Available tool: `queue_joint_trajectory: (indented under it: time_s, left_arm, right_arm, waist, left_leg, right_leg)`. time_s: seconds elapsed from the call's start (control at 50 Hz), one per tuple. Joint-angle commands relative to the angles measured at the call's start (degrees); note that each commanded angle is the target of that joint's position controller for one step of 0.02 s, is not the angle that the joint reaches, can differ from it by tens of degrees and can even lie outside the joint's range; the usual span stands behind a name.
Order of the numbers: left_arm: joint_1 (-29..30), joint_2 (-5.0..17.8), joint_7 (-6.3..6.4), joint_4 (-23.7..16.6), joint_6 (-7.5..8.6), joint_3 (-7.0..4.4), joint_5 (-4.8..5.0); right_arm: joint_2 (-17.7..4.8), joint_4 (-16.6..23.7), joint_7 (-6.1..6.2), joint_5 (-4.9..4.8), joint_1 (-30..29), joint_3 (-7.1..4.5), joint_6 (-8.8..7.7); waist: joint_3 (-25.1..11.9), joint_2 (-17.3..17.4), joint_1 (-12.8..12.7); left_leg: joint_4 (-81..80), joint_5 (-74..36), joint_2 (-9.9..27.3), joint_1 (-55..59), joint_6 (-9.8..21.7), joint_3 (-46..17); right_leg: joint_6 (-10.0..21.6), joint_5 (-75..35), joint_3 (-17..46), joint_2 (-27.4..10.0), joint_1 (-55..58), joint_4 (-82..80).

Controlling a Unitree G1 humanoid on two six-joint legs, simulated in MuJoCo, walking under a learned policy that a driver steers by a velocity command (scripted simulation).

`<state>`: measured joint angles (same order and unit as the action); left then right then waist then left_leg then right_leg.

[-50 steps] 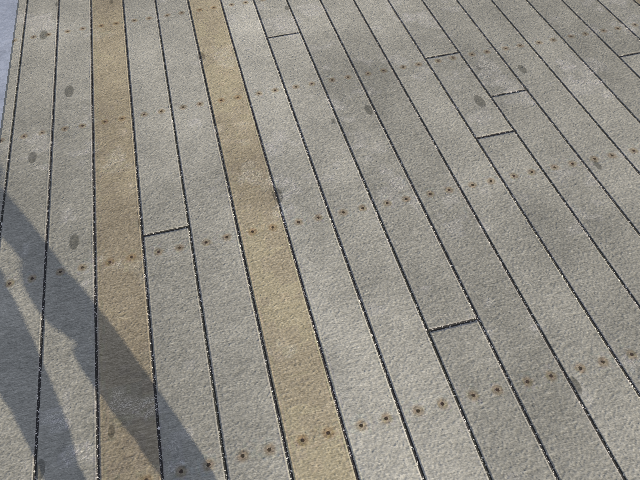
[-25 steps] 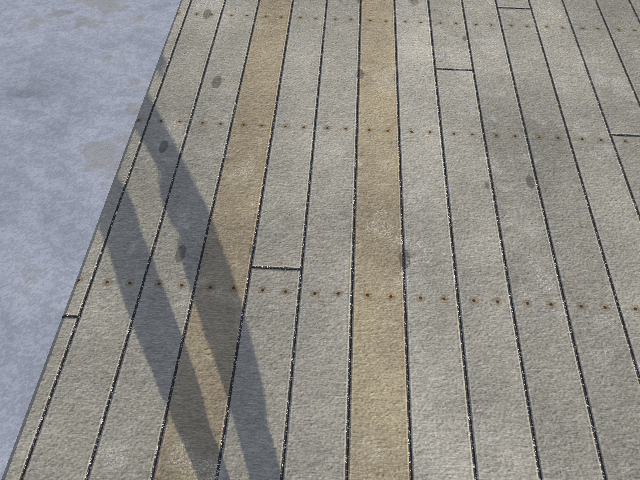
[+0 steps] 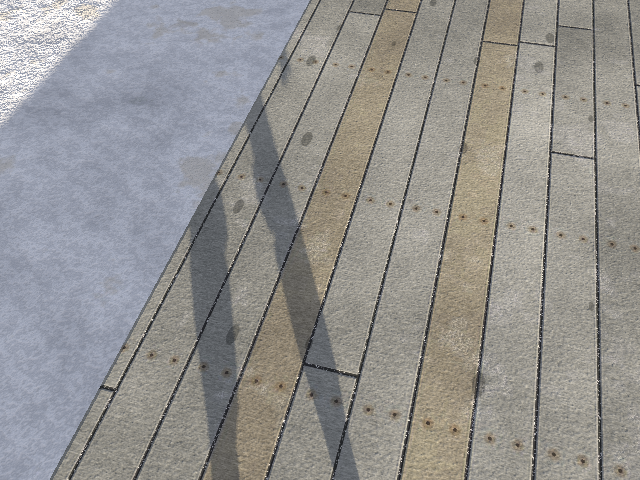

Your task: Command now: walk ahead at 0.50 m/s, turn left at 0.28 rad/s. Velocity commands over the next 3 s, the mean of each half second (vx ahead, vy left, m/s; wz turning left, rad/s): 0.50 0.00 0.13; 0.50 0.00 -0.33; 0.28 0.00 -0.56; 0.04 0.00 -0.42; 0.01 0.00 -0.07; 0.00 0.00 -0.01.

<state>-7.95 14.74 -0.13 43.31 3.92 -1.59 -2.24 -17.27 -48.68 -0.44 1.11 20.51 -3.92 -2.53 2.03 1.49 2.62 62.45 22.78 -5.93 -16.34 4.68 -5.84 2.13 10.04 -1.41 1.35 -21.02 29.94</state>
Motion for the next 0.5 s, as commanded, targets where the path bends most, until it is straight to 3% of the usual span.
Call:
queue_joint_trajectory:
  time_s: [0.02,0.06,0.1,0.16,0.22,0.28,0.34,0.36,0.38,0.4,0.42,0.44,0.46,0.48,0.5]
  left_arm:
    - [-6.81,4.87,0.0,0.46,0.8,-1.49,0.5]
    - [-9.27,5.35,-0.42,2.18,1.86,-1.64,1.05]
    - [-10.6,6.19,-0.61,3.37,2.42,-1.94,1.45]
    - [-12.24,5.78,-0.46,4.81,1.95,-1.85,1.64]
    - [-14.37,6.43,-0.79,6.18,1.75,-2.04,1.74]
    - [-16.94,7.96,-0.7,7.54,1.5,-2.48,1.75]
    - [-17.99,8.6,-0.45,8.82,0.68,-2.64,1.66]
    - [-17.8,8.51,-0.47,9.09,0.25,-2.59,1.79]
    - [-18.31,7.66,-0.45,9.34,-0.05,-2.28,1.88]
    - [-17.23,5.81,-0.41,7.59,0.0,-1.6,1.95]
    - [-21.81,-0.2,-0.59,5.25,0.02,-0.33,2.81]
    - [-18.57,6.64,0.11,6.06,-0.55,-2.19,1.21]
    - [-14.58,6.6,-0.15,5.05,-0.59,-2.58,1.24]
    - [-13.0,5.25,-0.51,4.88,-0.43,-2.27,1.61]
    - [-12.82,4.59,-0.74,5.21,-0.83,-2.33,1.56]
  right_arm:
    - [-3.11,3.95,-1.1,1.22,0.03,-0.15,-0.06]
    - [-2.45,3.88,-1.54,1.43,0.06,0.13,0.56]
    - [-1.96,4.85,-1.87,1.5,-2.87,0.47,0.75]
    - [-0.74,7.24,-2.13,1.53,-10.39,1.6,0.56]
    - [0.62,9.07,-2.51,1.0,-17.01,2.75,0.25]
    - [-0.53,9.88,-2.09,0.73,-19.78,2.74,0.09]
    - [-1.04,9.79,-1.43,0.95,-18.71,2.44,-0.2]
    - [-1.24,8.41,-1.15,1.2,-14.67,2.07,-0.52]
    - [-2.5,5.45,-0.72,1.73,-7.03,1.31,-1.07]
    - [-6.36,3.36,-0.07,2.7,2.99,0.11,-1.55]
    - [-13.26,2.55,0.5,2.37,6.77,-1.69,-1.18]
    - [-10.69,2.46,0.37,-0.28,5.91,-1.52,-0.48]
    - [-7.54,3.07,0.24,-0.26,0.47,-0.57,-0.54]
    - [-4.49,3.24,-0.07,0.0,-2.96,0.23,-0.96]
    - [-2.92,3.04,-0.12,0.02,-4.67,0.67,-1.44]
  waist:
    - [-1.82,-7.17,-2.47]
    - [-2.68,-7.82,-2.02]
    - [-2.06,-7.38,-1.88]
    - [-0.01,-6.85,-2.9]
    - [1.02,-7.02,-4.52]
    - [0.98,-7.01,-5.19]
    - [0.82,-6.68,-4.04]
    - [-0.95,-5.26,-2.05]
    - [-5.1,-2.91,0.88]
    - [-11.57,1.95,5.05]
    - [-17.36,16.38,3.3]
    - [-14.77,8.16,4.11]
    - [-7.18,5.26,1.74]
    - [-3.84,3.34,-0.02]
    - [-2.04,3.46,-1.75]
  left_leg:
    - [2.29,-4.01,5.97,-15.71,-1.0,-1.12]
    - [0.88,-4.42,5.48,-14.87,-1.67,-0.4]
    - [-1.78,-6.42,6.21,-17.59,-2.42,0.38]
    - [-10.02,-11.94,9.16,-20.39,-3.6,3.88]
    - [-20.28,-17.04,9.71,-16.37,-3.82,7.23]
    - [-25.83,-17.38,8.93,-12.87,-2.98,8.53]
    - [-30.07,-12.9,7.25,-8.17,-0.96,9.55]
    - [-33.29,-13.23,5.66,-2.36,-0.01,10.3]
    - [-35.88,-13.79,4.6,8.02,1.38,10.29]
    - [-37.15,-10.17,14.21,21.34,4.12,-0.21]
    - [-43.18,-7.47,29.85,34.6,10.68,-25.28]
    - [-45.64,-5.03,28.69,30.62,11.23,-29.19]
    - [-46.07,-7.47,26.33,24.03,10.39,-21.37]
    - [-47.95,-12.55,23.66,17.54,9.09,-15.79]
    - [-49.44,-16.04,21.17,13.38,7.33,-11.35]
  right_leg:
    - [7.64,-0.13,19.39,-14.8,14.43,-17.46]
    - [8.35,-9.63,15.66,-14.02,14.16,-17.7]
    - [9.44,-12.06,13.15,-14.28,14.65,-19.31]
    - [9.65,-10.57,9.71,-13.28,14.58,-22.28]
    - [8.66,-12.39,5.95,-11.67,13.31,-22.8]
    - [7.7,-16.32,5.55,-13.1,15.75,-20.93]
    - [6.58,-22.23,5.22,-14.71,18.94,-16.0]
    - [5.49,-28.67,3.71,-13.59,19.29,-10.09]
    - [4.32,-31.39,1.36,-11.07,16.95,-0.17]
    - [2.78,-19.08,-1.11,-8.33,7.98,14.47]
    - [0.31,16.06,-4.78,1.05,-10.96,33.56]
    - [1.21,19.38,2.4,-0.25,-16.54,40.06]
    - [2.02,14.8,3.47,-2.7,-18.47,41.45]
    - [2.14,10.73,3.7,-4.47,-16.47,38.97]
    - [1.87,8.79,3.45,-5.68,-13.9,36.4]
